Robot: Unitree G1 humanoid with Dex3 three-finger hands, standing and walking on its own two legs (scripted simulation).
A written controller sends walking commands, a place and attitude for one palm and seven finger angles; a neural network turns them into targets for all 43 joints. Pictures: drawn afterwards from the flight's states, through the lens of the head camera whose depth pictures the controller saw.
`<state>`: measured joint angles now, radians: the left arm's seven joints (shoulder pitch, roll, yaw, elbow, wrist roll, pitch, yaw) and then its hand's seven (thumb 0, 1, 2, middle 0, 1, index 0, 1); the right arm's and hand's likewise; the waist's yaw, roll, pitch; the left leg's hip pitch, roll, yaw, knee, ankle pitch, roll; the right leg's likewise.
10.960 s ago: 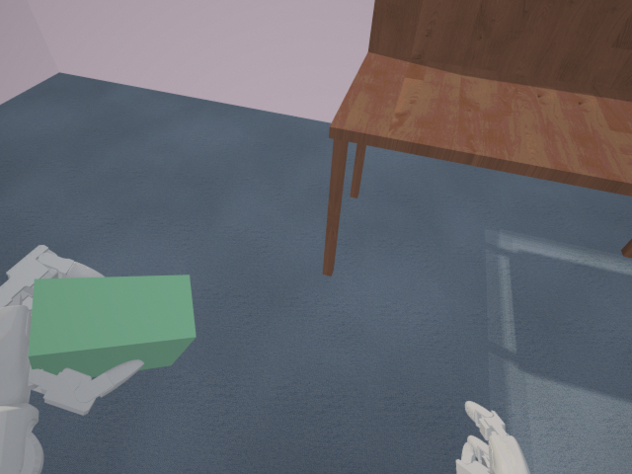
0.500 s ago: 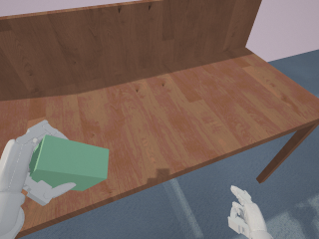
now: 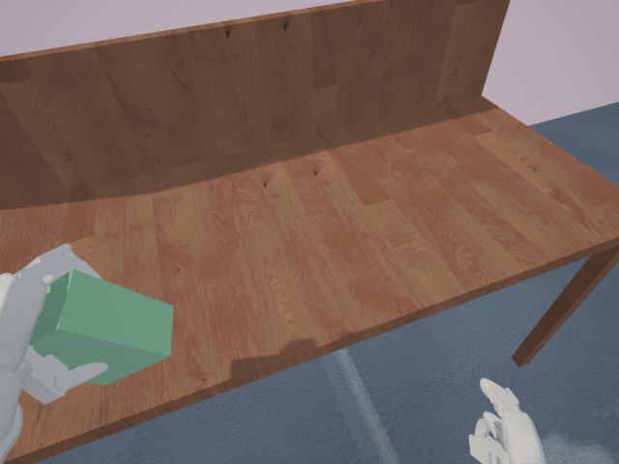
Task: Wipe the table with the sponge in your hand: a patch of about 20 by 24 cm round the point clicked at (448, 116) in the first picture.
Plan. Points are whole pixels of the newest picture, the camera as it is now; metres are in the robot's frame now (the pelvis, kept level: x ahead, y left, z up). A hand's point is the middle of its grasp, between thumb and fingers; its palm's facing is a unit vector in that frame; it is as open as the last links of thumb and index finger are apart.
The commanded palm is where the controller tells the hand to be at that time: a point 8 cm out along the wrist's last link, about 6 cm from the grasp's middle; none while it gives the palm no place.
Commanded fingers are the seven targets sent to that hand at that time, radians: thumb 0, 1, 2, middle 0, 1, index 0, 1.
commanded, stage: turn the palm down, sponge in hand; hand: left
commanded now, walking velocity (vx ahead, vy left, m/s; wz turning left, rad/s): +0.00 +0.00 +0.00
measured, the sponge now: (108, 338) +0.21 +0.26 +0.10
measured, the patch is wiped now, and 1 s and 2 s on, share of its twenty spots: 0.00 0.00 0.00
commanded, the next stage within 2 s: move the sponge above the wiping area in 1.34 s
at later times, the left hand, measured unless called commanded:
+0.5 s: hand (58, 325) +0.21 +0.32 +0.11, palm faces +0.15 -0.29 -0.94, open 10.5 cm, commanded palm +0.19 +0.31 +0.18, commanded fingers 0.00 0.10 1.30 -1.20 -1.60 -1.20 -1.60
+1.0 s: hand (60, 315) +0.23 +0.33 +0.11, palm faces +0.04 -0.09 -0.99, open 10.5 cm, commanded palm +0.20 +0.31 +0.18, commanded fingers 0.00 0.10 1.30 -1.20 -1.60 -1.20 -1.60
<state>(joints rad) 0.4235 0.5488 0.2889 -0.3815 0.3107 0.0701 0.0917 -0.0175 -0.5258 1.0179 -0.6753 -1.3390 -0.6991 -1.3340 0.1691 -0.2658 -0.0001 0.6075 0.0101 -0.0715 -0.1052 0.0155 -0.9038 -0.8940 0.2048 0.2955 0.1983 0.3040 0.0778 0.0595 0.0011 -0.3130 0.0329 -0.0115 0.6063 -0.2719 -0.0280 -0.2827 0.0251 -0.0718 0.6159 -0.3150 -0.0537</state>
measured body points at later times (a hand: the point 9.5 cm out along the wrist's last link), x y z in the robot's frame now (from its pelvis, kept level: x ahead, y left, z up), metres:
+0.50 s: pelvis +0.00 +0.03 +0.01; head -0.01 +0.00 +0.46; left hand +0.20 +0.33 +0.17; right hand +0.23 -0.17 -0.07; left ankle +0.03 +0.14 -0.73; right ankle +0.01 -0.08 -0.73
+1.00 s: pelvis +0.01 +0.03 +0.02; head +0.00 -0.01 +0.46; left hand +0.22 +0.33 +0.16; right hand +0.26 -0.15 -0.06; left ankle +0.03 +0.14 -0.73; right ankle +0.01 -0.08 -0.73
